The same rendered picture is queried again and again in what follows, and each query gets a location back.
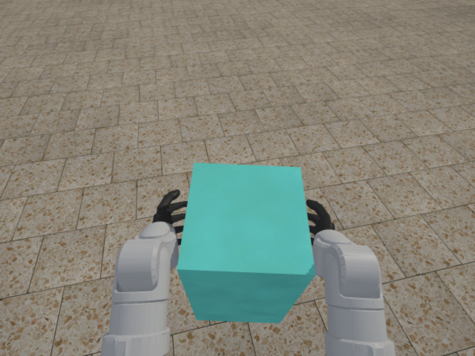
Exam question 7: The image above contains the carton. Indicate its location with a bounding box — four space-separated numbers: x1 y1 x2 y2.
177 162 315 323

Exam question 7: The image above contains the left robot forearm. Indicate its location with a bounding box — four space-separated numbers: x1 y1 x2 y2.
100 222 179 356

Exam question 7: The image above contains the robot left hand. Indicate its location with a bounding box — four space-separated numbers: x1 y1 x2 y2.
152 189 188 245

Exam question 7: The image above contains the robot right hand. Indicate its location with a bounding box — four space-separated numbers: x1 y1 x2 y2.
306 200 335 245

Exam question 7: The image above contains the right robot forearm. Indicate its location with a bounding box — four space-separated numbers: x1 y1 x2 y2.
312 229 396 356

